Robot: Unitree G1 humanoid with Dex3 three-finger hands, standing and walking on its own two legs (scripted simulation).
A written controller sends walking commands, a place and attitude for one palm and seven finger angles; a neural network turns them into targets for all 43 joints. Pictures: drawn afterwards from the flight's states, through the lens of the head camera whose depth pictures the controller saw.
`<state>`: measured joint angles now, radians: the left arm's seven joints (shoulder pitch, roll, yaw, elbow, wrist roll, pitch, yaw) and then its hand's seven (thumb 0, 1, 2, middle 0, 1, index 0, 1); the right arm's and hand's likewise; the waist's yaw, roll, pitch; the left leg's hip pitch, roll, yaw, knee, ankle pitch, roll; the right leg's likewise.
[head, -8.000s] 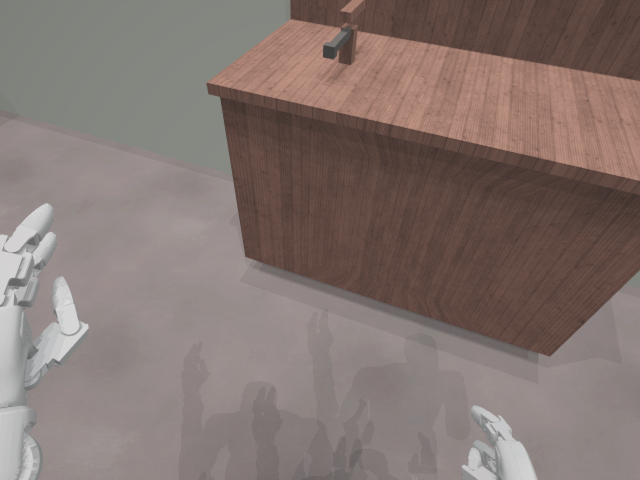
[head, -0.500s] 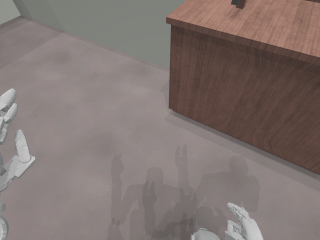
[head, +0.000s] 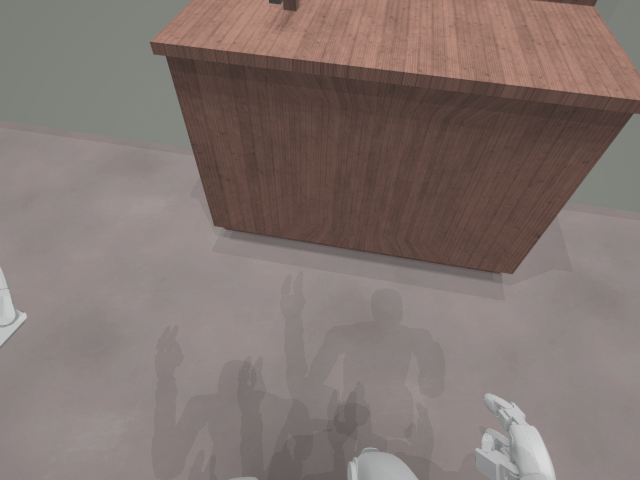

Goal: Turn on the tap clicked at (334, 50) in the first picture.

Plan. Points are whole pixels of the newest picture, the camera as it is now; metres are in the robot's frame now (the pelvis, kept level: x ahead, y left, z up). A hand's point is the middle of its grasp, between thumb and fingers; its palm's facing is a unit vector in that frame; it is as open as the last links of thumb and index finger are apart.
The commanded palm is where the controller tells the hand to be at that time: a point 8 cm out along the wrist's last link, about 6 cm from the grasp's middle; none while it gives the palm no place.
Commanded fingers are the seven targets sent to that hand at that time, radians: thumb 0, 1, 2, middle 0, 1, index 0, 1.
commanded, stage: turn to face it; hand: left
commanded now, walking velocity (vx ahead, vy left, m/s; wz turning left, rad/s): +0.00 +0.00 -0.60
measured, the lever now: out of the picture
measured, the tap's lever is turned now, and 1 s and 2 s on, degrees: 0 0 0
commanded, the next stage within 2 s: take the last steps up to it in 0.86 s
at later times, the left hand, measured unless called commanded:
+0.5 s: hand (230, 315) +0.22 +0.10 +0.19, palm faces +0.12 -0.81 -0.57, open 7.4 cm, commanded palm +0.17 +0.15 +0.19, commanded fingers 0.00 0.90 0.90 -0.20 -0.30 -0.20 -0.30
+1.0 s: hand (254, 355) +0.19 +0.08 +0.18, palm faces +0.08 -0.90 -0.42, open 7.4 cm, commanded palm +0.15 +0.12 +0.19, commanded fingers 0.00 0.90 0.90 -0.20 -0.30 -0.20 -0.30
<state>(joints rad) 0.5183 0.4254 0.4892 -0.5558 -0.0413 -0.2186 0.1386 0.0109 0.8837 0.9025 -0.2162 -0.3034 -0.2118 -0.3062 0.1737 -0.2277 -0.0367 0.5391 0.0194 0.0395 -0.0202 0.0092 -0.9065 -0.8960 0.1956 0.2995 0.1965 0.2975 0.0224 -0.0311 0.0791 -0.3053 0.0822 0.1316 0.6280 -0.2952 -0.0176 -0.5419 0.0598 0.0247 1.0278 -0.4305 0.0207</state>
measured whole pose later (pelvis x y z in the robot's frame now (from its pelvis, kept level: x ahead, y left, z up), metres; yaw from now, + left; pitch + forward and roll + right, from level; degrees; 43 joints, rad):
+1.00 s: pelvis -0.11 -0.06 +0.00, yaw -25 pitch -1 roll -1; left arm 0.41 0.35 0.36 -0.46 -0.02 -0.17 0.14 0.02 0.89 0.90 -0.21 -0.30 -0.20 -0.30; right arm 0.21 -0.14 0.05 0.56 0.02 -0.06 0.00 0.01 -0.90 -0.90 0.20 0.30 0.20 0.30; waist 0.06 0.05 0.05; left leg -0.24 0.14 0.13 0.63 -0.36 -0.06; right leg -0.28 -0.01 -0.08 0.58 -0.28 0.03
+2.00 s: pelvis +0.01 -0.01 +0.00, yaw -22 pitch +0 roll +1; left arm 0.47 0.38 0.38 -0.61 -0.01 -0.25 0.16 0.02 0.88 0.90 -0.21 -0.30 -0.21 -0.31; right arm 0.19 -0.25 -0.08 0.61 0.01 -0.06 -0.06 0.01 -0.90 -0.90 0.20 0.30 0.20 0.30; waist 0.03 -0.05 0.14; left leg -0.33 0.06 0.17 0.58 -0.22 0.01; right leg -0.27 -0.19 -0.10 0.74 -0.44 0.05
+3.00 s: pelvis +0.25 +0.04 +0.01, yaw -23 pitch +0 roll +0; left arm 0.44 0.36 0.37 -0.57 -0.03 -0.24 0.14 0.02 0.89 0.90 -0.21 -0.30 -0.20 -0.30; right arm 0.19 -0.10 0.01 0.61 0.02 -0.10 -0.02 0.01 -0.90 -0.90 0.20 0.30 0.20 0.30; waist -0.01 -0.03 0.07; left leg -0.29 0.04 0.20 0.52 -0.23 0.06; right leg -0.52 -0.10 -0.11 1.14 -0.42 0.03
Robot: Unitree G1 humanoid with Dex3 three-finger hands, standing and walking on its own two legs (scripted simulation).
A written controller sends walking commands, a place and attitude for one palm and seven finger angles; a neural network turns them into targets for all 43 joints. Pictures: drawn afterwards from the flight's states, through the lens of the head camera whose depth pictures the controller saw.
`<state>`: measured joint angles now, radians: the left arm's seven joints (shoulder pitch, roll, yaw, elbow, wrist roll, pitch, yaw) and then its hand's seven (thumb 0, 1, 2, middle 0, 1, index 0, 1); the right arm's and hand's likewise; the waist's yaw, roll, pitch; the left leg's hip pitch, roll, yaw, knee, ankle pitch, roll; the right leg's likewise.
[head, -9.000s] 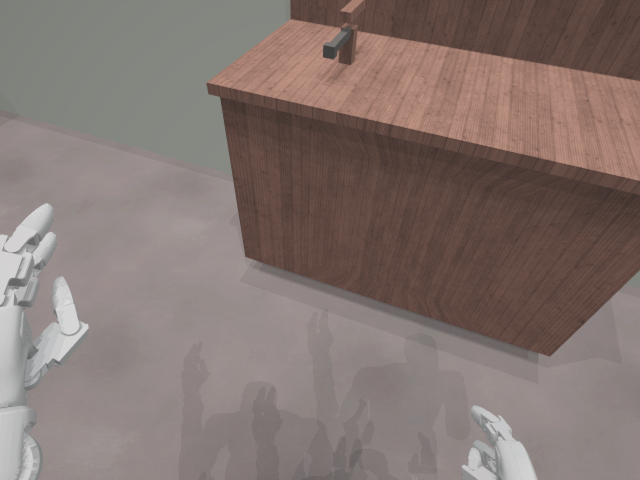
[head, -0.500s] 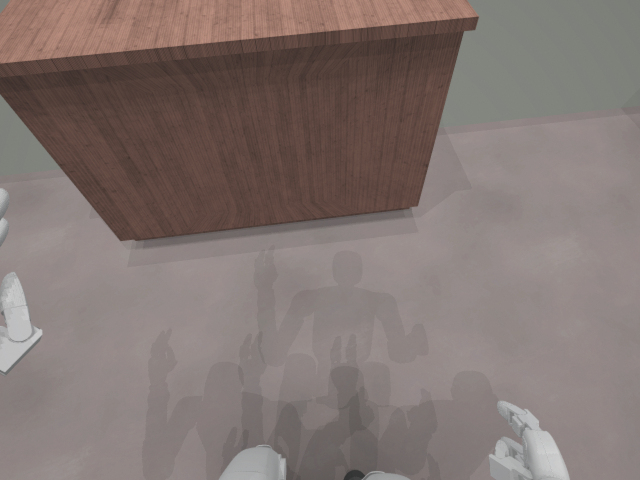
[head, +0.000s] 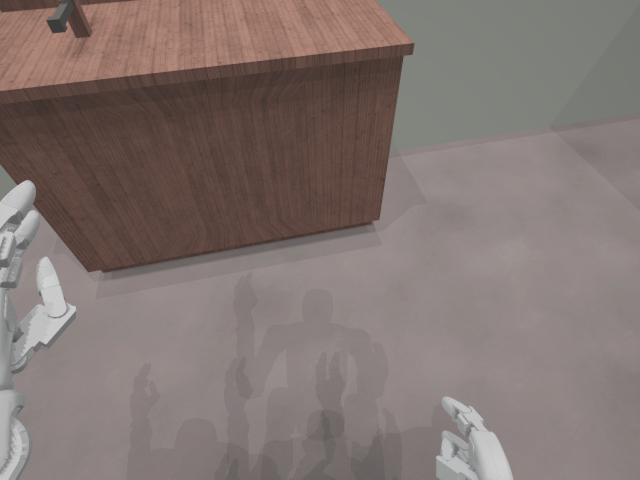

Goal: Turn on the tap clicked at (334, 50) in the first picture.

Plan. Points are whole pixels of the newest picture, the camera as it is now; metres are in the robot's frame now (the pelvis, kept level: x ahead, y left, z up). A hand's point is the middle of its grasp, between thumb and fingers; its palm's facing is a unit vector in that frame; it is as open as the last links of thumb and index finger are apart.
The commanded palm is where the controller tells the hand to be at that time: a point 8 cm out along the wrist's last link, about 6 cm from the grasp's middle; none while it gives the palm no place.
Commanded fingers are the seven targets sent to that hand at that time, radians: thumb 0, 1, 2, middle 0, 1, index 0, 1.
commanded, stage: take the last steps up to it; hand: left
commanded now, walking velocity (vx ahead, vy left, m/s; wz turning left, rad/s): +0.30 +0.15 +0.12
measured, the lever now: (56, 24) +0.96 +0.73 +0.12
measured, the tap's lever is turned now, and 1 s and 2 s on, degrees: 0 0 0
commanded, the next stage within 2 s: none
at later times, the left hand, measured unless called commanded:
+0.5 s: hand (35, 313) +0.21 +0.28 +0.18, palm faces +0.48 -0.78 -0.40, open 7.4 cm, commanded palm +0.16 +0.31 +0.19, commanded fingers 0.00 0.90 0.90 -0.20 -0.30 -0.20 -0.30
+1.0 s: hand (22, 237) +0.29 +0.35 +0.18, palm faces +0.44 -0.78 -0.44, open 7.4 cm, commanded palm +0.23 +0.39 +0.19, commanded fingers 0.00 0.90 0.90 -0.20 -0.30 -0.20 -0.30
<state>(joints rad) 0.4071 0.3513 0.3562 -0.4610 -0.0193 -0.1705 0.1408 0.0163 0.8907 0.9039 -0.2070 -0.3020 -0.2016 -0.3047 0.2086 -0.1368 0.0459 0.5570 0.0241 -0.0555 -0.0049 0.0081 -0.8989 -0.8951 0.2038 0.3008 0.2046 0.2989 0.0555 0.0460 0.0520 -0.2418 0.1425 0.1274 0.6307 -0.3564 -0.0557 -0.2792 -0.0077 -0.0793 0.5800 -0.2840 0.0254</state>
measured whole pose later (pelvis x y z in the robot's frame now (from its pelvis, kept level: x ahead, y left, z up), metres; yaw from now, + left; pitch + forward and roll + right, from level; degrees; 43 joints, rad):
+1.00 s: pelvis +0.09 +0.10 +0.00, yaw +3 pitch +0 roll +1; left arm 0.47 0.38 0.38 -0.61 -0.01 -0.25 0.16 0.02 0.88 0.90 -0.21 -0.30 -0.21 -0.31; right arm 0.19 -0.25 -0.08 0.61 0.01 -0.06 -0.06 0.01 -0.90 -0.90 0.20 0.30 0.20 0.30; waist 0.03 -0.05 0.14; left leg -0.33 0.06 0.17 0.58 -0.22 0.01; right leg -0.27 -0.19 -0.10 0.74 -0.44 0.05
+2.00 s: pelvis +0.28 +0.24 +0.01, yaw +2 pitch +0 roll +0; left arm 0.44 0.36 0.37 -0.57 -0.03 -0.24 0.14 0.02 0.89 0.90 -0.21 -0.30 -0.20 -0.30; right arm 0.19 -0.10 0.01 0.61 0.02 -0.10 -0.02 0.01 -0.90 -0.90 0.20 0.30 0.20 0.30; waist -0.01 -0.03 0.07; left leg -0.29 0.04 0.20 0.52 -0.23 0.06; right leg -0.52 -0.10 -0.11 1.14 -0.42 0.03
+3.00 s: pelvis +0.44 +0.32 +0.01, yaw +0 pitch +0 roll +0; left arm 0.51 0.42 0.41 -0.61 -0.03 -0.27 0.14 0.02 0.89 0.90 -0.21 -0.30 -0.21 -0.31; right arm 0.19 -0.12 0.04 0.61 0.01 -0.10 -0.03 0.01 -0.90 -0.89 0.21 0.30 0.21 0.30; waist 0.02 0.02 0.06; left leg -0.27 0.05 0.19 0.47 -0.20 0.04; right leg -0.43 -0.06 -0.13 0.80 -0.39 0.03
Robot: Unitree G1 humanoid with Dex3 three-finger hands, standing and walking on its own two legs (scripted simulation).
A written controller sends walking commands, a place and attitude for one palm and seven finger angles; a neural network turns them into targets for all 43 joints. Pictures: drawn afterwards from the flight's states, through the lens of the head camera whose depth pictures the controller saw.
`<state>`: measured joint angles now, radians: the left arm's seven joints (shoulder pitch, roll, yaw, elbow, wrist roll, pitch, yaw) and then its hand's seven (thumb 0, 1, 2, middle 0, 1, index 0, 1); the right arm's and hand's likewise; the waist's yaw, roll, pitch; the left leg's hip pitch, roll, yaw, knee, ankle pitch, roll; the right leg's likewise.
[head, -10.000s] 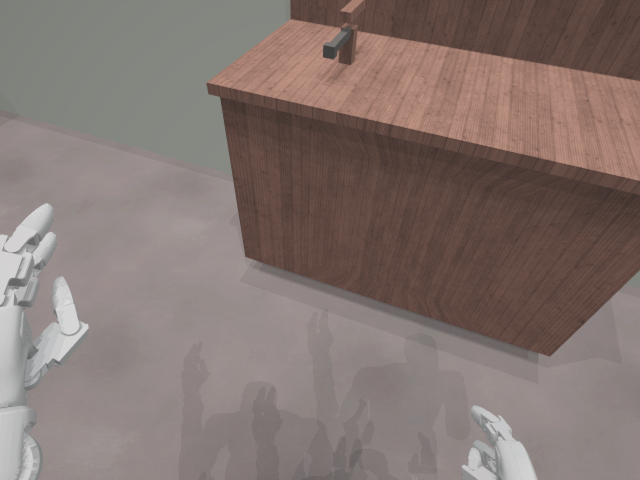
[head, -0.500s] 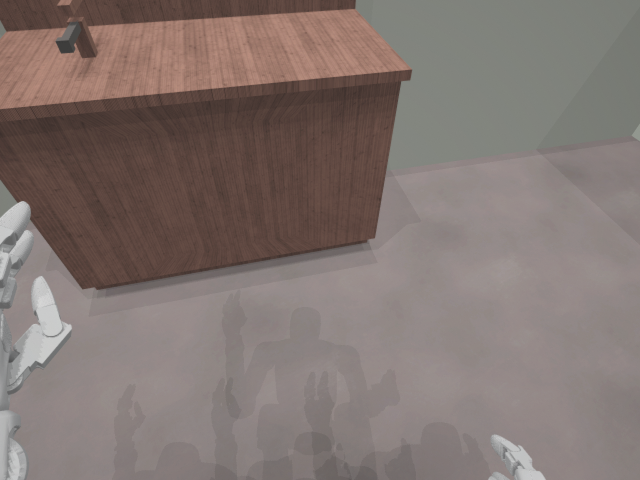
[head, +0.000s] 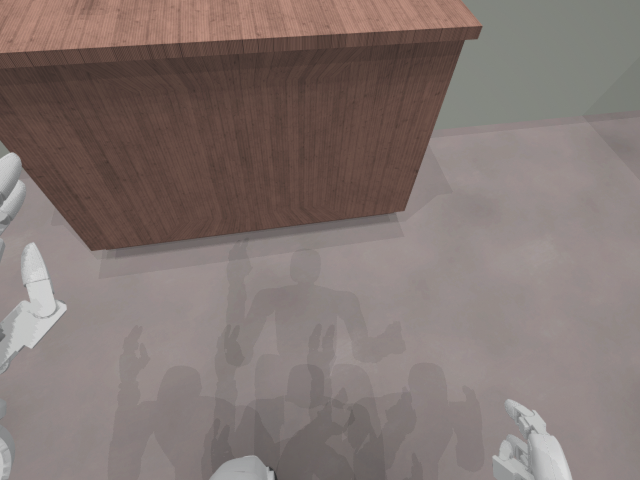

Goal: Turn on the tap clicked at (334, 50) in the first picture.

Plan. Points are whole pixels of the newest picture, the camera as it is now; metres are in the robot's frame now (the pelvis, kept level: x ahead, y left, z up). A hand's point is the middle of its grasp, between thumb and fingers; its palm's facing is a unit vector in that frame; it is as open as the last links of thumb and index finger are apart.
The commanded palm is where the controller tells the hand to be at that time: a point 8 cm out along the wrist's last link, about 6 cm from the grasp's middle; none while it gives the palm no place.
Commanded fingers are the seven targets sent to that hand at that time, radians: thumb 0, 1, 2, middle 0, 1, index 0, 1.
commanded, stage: take the last steps up to it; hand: left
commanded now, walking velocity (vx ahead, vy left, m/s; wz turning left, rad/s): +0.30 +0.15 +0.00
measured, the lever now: out of the picture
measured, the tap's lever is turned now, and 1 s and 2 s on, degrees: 0 0 0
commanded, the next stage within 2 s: none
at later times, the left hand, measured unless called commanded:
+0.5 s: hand (73, 205) +0.32 +0.27 +0.17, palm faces +0.41 -0.79 -0.46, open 7.4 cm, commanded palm +0.27 +0.31 +0.19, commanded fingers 0.00 0.90 0.90 -0.20 -0.30 -0.20 -0.30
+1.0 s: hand (28, 106) +0.43 +0.36 +0.19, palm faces +0.37 -0.84 -0.39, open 7.5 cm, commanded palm +0.37 +0.41 +0.19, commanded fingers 0.00 0.90 0.90 -0.20 -0.30 -0.20 -0.30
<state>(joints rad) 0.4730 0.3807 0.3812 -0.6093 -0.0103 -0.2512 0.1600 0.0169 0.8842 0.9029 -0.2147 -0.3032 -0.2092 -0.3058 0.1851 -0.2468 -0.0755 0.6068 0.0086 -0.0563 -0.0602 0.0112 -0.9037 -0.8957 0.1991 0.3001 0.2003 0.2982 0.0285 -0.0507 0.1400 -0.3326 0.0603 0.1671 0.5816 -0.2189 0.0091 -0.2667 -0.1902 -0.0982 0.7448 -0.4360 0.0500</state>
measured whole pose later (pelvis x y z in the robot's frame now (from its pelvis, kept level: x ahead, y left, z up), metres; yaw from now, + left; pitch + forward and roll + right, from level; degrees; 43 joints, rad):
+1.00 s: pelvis +0.20 +0.13 +0.01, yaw -1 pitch +0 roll +0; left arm 0.44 0.36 0.37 -0.57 -0.03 -0.24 0.14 0.02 0.89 0.90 -0.21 -0.30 -0.20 -0.30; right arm 0.19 -0.10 0.01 0.61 0.02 -0.10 -0.02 0.01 -0.90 -0.90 0.20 0.30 0.20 0.30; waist -0.01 -0.03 0.07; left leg -0.29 0.04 0.20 0.52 -0.23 0.06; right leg -0.52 -0.10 -0.11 1.14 -0.42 0.03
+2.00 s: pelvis +0.37 +0.20 +0.01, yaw -3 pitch +0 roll +0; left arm 0.51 0.42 0.41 -0.61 -0.03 -0.27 0.14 0.02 0.89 0.90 -0.21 -0.30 -0.21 -0.31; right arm 0.19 -0.12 0.04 0.61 0.01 -0.10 -0.03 0.01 -0.90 -0.89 0.21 0.30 0.21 0.30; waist 0.02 0.02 0.06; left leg -0.27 0.05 0.19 0.47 -0.20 0.04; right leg -0.43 -0.06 -0.13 0.80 -0.39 0.03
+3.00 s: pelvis +0.44 +0.21 +0.01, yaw -4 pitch -1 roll -1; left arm 0.47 0.35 0.35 -0.49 -0.05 -0.16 0.14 0.02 0.89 0.90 -0.21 -0.30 -0.21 -0.31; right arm 0.16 -0.18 0.04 0.59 0.01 -0.06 -0.03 0.01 -0.90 -0.89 0.21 0.30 0.21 0.30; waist 0.01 0.05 0.08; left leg -0.28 0.07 0.12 0.56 -0.27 -0.01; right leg -0.23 0.03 -0.14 0.47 -0.22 -0.06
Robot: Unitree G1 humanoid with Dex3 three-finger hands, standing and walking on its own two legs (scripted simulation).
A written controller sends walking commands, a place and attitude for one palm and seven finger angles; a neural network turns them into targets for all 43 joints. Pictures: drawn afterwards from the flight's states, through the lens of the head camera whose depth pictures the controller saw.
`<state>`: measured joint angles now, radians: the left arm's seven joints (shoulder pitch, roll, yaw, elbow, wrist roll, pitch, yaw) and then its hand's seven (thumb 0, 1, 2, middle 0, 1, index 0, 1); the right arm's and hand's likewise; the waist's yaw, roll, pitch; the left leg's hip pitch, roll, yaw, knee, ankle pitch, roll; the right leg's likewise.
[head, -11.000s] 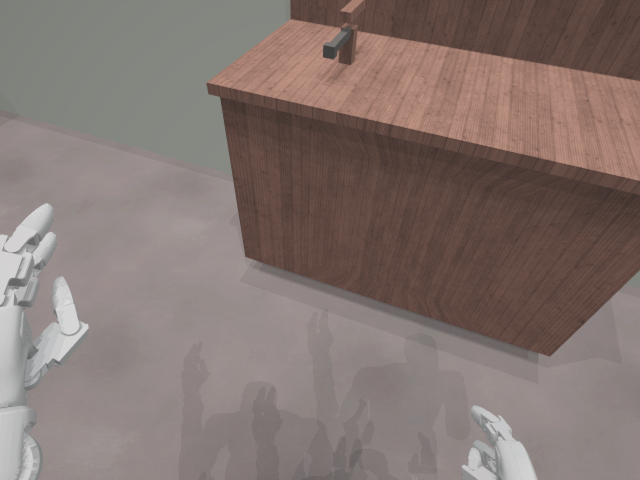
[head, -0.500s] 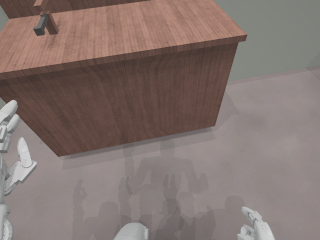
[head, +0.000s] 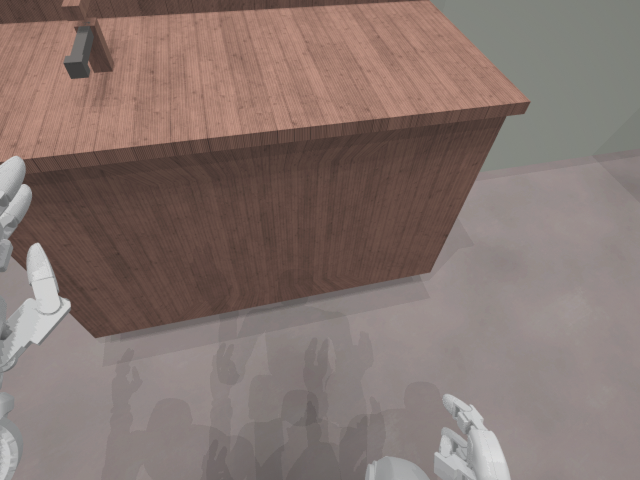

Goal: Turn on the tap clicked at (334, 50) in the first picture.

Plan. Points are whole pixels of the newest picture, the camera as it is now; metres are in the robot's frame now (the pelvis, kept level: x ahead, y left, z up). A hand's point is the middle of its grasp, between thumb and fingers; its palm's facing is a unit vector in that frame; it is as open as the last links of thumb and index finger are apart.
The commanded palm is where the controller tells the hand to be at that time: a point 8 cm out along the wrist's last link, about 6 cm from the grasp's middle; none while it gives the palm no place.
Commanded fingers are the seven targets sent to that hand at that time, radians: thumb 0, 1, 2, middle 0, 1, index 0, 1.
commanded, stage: take the last steps up to it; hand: left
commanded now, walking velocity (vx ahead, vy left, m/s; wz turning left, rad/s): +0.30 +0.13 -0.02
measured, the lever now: (77, 66) +0.70 +0.46 +0.11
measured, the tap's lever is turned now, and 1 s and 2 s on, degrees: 0 0 0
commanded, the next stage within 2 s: come to a stop and stand still in 1.54 s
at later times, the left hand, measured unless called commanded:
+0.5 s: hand (102, 230) +0.30 +0.23 +0.19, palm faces +0.33 -0.81 -0.49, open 7.4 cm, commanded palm +0.24 +0.29 +0.18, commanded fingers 0.00 0.90 0.90 -0.20 -0.30 -0.20 -0.30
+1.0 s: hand (56, 149) +0.38 +0.29 +0.21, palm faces +0.36 -0.79 -0.49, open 7.4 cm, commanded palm +0.34 +0.35 +0.18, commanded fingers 0.00 0.90 0.90 -0.20 -0.30 -0.20 -0.30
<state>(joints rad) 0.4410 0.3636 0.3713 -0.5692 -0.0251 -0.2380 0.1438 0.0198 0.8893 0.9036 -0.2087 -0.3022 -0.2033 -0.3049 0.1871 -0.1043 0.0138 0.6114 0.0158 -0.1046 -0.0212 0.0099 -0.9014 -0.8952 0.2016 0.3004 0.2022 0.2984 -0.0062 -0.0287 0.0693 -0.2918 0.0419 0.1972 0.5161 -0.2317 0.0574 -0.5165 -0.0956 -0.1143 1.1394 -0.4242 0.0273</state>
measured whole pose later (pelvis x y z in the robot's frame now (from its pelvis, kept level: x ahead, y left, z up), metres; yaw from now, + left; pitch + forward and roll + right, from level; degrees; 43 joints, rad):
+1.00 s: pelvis +0.16 +0.07 +0.00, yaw -2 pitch +0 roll +0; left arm 0.51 0.42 0.41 -0.61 -0.03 -0.27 0.14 0.02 0.89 0.90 -0.21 -0.30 -0.21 -0.31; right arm 0.19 -0.12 0.04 0.61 0.01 -0.10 -0.03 0.01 -0.90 -0.89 0.21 0.30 0.21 0.30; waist 0.02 0.02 0.06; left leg -0.27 0.05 0.19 0.47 -0.20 0.04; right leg -0.43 -0.06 -0.13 0.80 -0.39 0.03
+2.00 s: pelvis +0.23 +0.08 +0.00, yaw -3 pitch -1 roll -1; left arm 0.47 0.35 0.35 -0.49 -0.05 -0.16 0.14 0.02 0.89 0.90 -0.21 -0.30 -0.21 -0.31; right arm 0.16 -0.18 0.04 0.59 0.01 -0.06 -0.03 0.01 -0.90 -0.89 0.21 0.30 0.21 0.30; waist 0.01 0.05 0.08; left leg -0.28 0.07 0.12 0.56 -0.27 -0.01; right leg -0.23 0.03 -0.14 0.47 -0.22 -0.06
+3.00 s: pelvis +0.21 +0.10 +0.00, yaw -4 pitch -1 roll -1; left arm 0.47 0.33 0.31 -0.46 -0.03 -0.17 0.15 0.02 0.89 0.90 -0.21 -0.30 -0.20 -0.31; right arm 0.21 -0.19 0.03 0.61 0.00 -0.07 -0.06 0.01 -0.90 -0.90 0.20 0.30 0.20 0.30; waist 0.02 0.00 0.04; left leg -0.24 0.00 0.06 0.52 -0.26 0.03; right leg -0.26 0.01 -0.10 0.46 -0.18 -0.03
